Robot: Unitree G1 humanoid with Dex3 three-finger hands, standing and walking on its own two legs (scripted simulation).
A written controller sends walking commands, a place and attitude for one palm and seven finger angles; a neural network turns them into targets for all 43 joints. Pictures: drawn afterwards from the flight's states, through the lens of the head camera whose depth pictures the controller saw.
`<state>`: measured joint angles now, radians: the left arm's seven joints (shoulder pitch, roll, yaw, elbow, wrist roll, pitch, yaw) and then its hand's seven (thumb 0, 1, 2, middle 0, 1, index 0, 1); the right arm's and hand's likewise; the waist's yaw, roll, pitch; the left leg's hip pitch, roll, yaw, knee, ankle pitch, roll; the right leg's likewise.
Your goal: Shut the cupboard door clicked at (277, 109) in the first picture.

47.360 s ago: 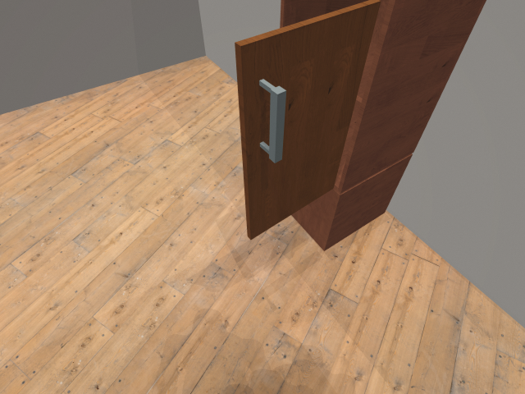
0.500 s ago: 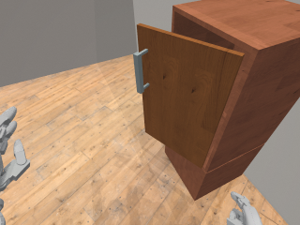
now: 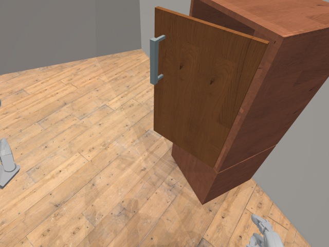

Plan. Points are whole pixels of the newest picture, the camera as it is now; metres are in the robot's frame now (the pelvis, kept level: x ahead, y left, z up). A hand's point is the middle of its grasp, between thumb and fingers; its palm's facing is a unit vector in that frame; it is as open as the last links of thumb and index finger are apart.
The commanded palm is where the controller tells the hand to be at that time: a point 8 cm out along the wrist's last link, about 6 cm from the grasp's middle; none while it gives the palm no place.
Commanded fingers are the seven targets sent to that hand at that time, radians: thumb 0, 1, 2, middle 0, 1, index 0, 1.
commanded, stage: step back with the hand held close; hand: left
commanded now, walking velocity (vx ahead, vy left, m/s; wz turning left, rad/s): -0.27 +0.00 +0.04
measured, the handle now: (157, 60) +0.69 +0.08 +0.11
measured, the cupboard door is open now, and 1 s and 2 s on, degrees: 25 25 25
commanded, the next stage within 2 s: stop stepping back and stand still in 1.00 s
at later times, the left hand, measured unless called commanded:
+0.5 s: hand out of the picture +0.15 +0.28 +0.19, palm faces +0.51 -0.74 -0.43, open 7.4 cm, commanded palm +0.09 +0.30 +0.20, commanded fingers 0.00 0.90 0.90 -0.20 -0.30 -0.20 -0.30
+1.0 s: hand out of the picture +0.06 +0.27 +0.18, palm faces +0.50 -0.78 -0.38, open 7.4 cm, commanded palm -0.01 +0.29 +0.20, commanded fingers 0.00 0.90 0.90 -0.20 -0.30 -0.20 -0.30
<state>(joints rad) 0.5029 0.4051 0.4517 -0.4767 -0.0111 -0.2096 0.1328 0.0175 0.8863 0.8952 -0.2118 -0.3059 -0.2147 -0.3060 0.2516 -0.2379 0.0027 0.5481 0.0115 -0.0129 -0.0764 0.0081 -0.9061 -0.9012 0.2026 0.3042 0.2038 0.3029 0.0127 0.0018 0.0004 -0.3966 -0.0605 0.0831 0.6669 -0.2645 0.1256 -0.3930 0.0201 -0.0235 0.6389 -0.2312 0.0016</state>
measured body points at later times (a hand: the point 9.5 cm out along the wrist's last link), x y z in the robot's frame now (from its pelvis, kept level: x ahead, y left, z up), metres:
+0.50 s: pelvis -0.04 +0.00 -0.01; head -0.04 +0.03 +0.44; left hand +0.12 +0.32 +0.21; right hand +0.12 -0.25 -0.08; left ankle +0.06 +0.04 -0.72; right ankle -0.03 -0.14 -0.71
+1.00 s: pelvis -0.13 -0.01 +0.01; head -0.14 +0.02 +0.46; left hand +0.03 +0.30 +0.20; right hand +0.04 -0.27 -0.05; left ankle -0.12 +0.11 -0.72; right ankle -0.10 -0.14 -0.72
